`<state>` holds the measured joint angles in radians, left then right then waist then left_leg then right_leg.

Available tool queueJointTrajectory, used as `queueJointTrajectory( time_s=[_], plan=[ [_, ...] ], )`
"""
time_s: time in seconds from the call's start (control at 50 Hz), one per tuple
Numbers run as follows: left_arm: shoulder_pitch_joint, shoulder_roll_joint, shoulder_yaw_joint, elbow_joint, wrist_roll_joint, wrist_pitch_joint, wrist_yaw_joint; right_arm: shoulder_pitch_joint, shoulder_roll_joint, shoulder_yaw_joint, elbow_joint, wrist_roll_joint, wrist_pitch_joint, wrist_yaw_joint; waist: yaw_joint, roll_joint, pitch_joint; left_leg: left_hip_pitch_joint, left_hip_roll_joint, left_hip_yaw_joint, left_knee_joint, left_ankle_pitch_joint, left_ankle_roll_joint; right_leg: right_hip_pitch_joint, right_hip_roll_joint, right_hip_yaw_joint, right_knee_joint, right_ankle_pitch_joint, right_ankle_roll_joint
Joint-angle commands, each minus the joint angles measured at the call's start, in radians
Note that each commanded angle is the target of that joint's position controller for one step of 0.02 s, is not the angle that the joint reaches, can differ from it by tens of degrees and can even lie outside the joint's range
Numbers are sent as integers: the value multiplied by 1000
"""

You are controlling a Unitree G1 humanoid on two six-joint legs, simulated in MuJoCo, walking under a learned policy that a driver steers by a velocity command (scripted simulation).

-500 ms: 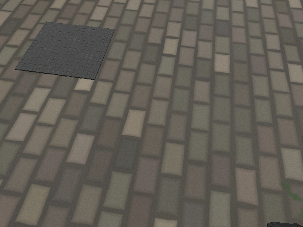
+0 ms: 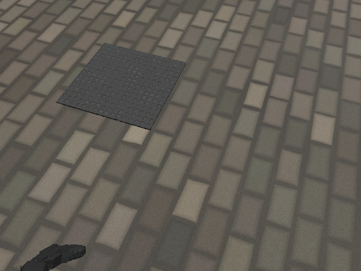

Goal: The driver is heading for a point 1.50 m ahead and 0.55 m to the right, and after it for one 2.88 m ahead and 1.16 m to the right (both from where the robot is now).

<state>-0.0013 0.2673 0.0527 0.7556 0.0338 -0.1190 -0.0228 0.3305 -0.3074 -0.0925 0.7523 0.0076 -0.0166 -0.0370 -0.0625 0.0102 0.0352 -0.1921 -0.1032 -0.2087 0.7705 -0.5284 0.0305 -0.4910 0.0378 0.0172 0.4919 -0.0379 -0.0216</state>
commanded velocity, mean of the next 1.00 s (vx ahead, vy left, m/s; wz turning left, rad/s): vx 0.05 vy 0.00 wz -0.39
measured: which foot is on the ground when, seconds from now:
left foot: up 0.00-0.32, down 0.34-0.72, up 0.74-1.00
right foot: down 0.00-0.36, up 0.38-0.70, down 0.72-1.00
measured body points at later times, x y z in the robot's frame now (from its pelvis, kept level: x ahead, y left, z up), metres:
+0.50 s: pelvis +0.07 +0.01 +0.02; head +0.10 +0.02 +0.47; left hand +0.26 +0.28 -0.09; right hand +0.15 -0.29 -0.07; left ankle +0.10 +0.13 -0.72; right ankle +0.06 -0.12 -0.65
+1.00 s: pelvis +0.07 -0.04 +0.02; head +0.10 -0.08 +0.47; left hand +0.34 +0.15 -0.06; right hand +0.07 -0.36 -0.09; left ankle +0.16 +0.10 -0.66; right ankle +0.04 -0.12 -0.72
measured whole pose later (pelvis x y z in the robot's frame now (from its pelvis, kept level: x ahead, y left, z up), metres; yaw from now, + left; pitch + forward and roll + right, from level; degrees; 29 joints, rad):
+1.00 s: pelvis +0.07 -0.04 +0.02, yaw -29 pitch +3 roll +2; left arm 0.17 0.31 0.07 0.67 -0.01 0.03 0.02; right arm 0.14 -0.32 -0.09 0.71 0.00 0.01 -0.04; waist 0.01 0.02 0.04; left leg -0.51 0.00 -0.07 0.92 -0.36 -0.09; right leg -0.30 0.06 0.10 0.45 -0.19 -0.06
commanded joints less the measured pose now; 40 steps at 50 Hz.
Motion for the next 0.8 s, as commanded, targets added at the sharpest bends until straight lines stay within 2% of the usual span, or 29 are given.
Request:
queueJointTrajectory(
  time_s=[0.02, 0.04, 0.06, 0.08, 0.1, 0.12, 0.14, 0.18, 0.26, 0.3, 0.32, 0.34, 0.36, 0.38, 0.4, 0.42, 0.44, 0.46, 0.5, 0.54, 0.58, 0.64, 0.68, 0.7, 0.72, 0.74, 0.76, 0.78, 0.8],
  plan=[
    [202, 117, 27, 2, -25, 15, -13, 267, -87, 3, -5, 13, -3, 7, 37, -193, -414, -332, 45, -44, 503, -154, -72, 663, -441, 620, -82, 326, -310],
    [139, 75, 10, -10, -30, 27, -16, 130, -115, -3, -23, 9, 15, 5, 59, -122, -274, -364, 79, 14, 503, -94, -92, 545, -371, 499, -107, 154, -257],
    [82, 67, -1, -17, -25, 39, -21, 47, -119, -7, -40, -5, 31, 0, 54, -79, -187, -365, 107, 65, 441, -53, -99, 420, -317, 433, -144, 54, -225],
    [43, 77, 0, -22, -26, 51, -18, -7, -118, -11, -61, -18, 41, -6, 46, -86, -128, -339, 132, 81, 347, -15, -100, 317, -283, 400, -171, -11, -205],
    [29, 107, 9, -18, -22, 63, -13, -18, -92, -4, -66, -18, 45, -7, 31, -116, -93, -268, 137, 108, 221, -3, -96, 232, -232, 343, -193, -16, -176],
    [37, 140, 21, -16, -20, 72, -7, -21, -66, 3, -63, -17, 42, -12, 34, -149, -86, -214, 114, 143, 134, -5, -97, 200, -197, 305, -199, 33, -172],
    [56, 164, 32, -13, -21, 77, -1, -17, -48, 8, -59, -16, 36, -17, 38, -163, -107, -182, 97, 157, 77, 0, -97, 214, -190, 297, -192, 88, -182],
    [80, 186, 45, -15, -33, 86, 10, -19, -52, 8, -51, -9, 30, -22, 46, -158, -164, -141, 84, 149, 4, 87, -91, 256, -210, 328, -193, 77, -198],
    [72, 182, 52, -29, -48, 113, 27, -74, -58, 6, -61, -8, 25, -16, 53, -153, -137, -103, 75, 135, -112, 190, -69, 213, -203, 383, -221, -163, -184],
    [63, 175, 52, -35, -57, 129, 37, -62, -50, 5, -56, -10, 12, -6, 32, -152, -117, -28, 65, 157, -251, 280, -48, 165, -174, 382, -199, -216, -156],
    [74, 166, 50, -35, -62, 135, 42, -52, -60, 0, -56, -13, 6, -3, 22, -140, -112, 32, 78, 157, -325, 318, -28, 126, -149, 373, -173, -242, -129],
    [94, 139, 42, -38, -60, 136, 44, -26, -107, -11, -61, -24, 3, -7, 18, -81, -122, 117, 186, 76, -383, 315, 13, 45, -110, 337, -95, -305, -84],
    [85, 97, 34, -68, -58, 131, 43, -33, -190, -32, -62, -44, 9, -11, 44, 142, -87, 111, 352, -110, -457, 314, 115, -96, 17, 164, 85, -424, -22],
    [97, 126, 42, -71, -53, 119, 40, -80, -182, -32, -83, -67, 8, -9, 40, 261, -79, 45, 495, -252, -513, 460, 221, -115, 54, 59, 342, -543, 19],
    [136, 176, 64, -50, -52, 118, 36, -129, -131, -15, -108, -67, 0, -14, 60, 185, -88, 35, 491, -207, -492, 571, 235, -111, 17, 92, 517, -537, 41],
    [185, 183, 74, -22, -58, 128, 36, -186, -104, -7, -120, -49, -5, -16, 91, 125, -83, 38, 436, -109, -461, 634, 194, -114, 11, 92, 593, -494, 58],
    [213, 171, 74, -5, -55, 142, 41, -217, -93, -4, -126, -30, -9, -17, 99, 104, -78, 63, 398, -39, -438, 673, 163, -138, 1, 84, 645, -443, 78],
    [211, 150, 69, -7, -53, 152, 42, -217, -88, 0, -123, -20, -10, -16, 90, 103, -69, 76, 386, 6, -426, 732, 158, -158, -9, 77, 676, -412, 96],
    [166, 117, 55, -41, -60, 160, 35, -190, -96, -3, -111, -21, 0, -17, 67, 118, -58, 92, 357, 81, -428, 759, 164, -161, -26, 30, 615, -359, 122],
    [113, 100, 43, -81, -62, 161, 23, -160, -113, -11, -101, -22, 11, -20, 35, 141, -75, 136, 364, 112, -418, 749, 173, -135, -49, 3, 496, -337, 133],
    [90, 93, 34, -110, -60, 161, 8, -157, -144, -23, -100, -20, 20, -18, 21, 160, -95, 124, 381, 140, -410, 751, 177, -48, -61, -29, 383, -343, 123],
    [100, 125, 43, -131, -59, 166, -6, -153, -173, -34, -93, -6, 22, -6, 21, 176, -104, 111, 410, 154, -384, 753, 175, 49, -47, -81, 254, -336, 91],
    [140, 130, 50, -128, -57, 172, -12, -175, -175, -37, -89, 13, 17, 0, 53, 173, -100, 89, 412, 177, -327, 726, 140, 133, -32, -106, 100, -246, 50],
    [182, 135, 57, -116, -54, 172, -9, -170, -162, -34, -80, 23, 14, 2, 75, 155, -105, 49, 391, 211, -266, 676, 98, 224, -10, -111, -13, -149, 20],
    [225, 178, 74, -109, -53, 172, 3, -108, -127, -27, -55, 12, 7, 8, 80, 57, -131, -49, 344, 280, -138, 546, 22, 377, -37, -28, -95, 37, -21],
    [265, 321, 106, -127, -43, 169, 24, -113, -54, 0, -99, -44, 1, 14, 61, -268, -167, -355, 218, 368, 194, 48, -92, 588, -322, 356, -79, 495, -151],
    [271, 312, 95, -144, -13, 148, 13, -214, -70, -2, -137, -38, -2, 6, 126, -267, -208, -482, 110, 214, 391, -203, -118, 534, -453, 522, -102, 589, -356],
    [259, 274, 83, -142, -8, 128, 6, -247, -112, -14, -137, -15, 2, 2, 138, -161, -190, -495, 133, 150, 470, -154, -109, 507, -404, 444, -118, 501, -348],
    [213, 245, 76, -139, -22, 117, 11, -244, -117, -17, -131, -6, 6, -4, 107, -134, -147, -505, 148, 138, 459, -66, -97, 476, -339, 364, -116, 404, -288]
  ],
)
Keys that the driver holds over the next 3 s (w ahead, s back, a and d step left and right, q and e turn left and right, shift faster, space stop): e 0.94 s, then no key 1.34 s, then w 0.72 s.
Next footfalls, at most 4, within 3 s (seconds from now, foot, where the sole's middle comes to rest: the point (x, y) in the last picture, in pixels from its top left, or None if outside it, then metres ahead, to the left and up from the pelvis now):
0.34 left None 0.14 0.12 -0.76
0.72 right None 0.08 -0.14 -0.76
1.16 left None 0.19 0.06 -0.76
2.60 right None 0.13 -0.20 -0.76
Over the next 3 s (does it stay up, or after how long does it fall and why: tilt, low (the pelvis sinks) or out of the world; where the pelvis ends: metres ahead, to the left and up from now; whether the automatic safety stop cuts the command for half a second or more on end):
stays up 0.28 -0.17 0.02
